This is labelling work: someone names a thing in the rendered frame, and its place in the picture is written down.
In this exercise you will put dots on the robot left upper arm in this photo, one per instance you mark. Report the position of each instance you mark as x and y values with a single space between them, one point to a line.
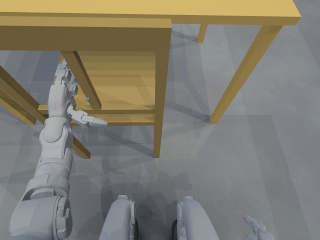
47 218

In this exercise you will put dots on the table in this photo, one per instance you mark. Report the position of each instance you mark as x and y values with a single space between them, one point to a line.
271 14

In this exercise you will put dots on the left robot thigh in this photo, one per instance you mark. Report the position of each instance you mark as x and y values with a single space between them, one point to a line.
120 217

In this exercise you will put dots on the right robot thigh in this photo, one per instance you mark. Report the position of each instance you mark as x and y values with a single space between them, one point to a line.
192 216

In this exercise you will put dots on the robot left forearm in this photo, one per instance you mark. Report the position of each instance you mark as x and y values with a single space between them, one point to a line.
53 170

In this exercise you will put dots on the chair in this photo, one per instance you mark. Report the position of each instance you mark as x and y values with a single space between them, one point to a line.
121 64

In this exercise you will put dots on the robot left hand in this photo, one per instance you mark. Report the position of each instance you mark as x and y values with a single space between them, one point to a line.
62 94

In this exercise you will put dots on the robot right hand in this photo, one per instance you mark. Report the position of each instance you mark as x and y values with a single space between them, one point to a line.
258 228

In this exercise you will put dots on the robot thigh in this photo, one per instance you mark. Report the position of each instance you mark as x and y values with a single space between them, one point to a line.
120 217
192 216

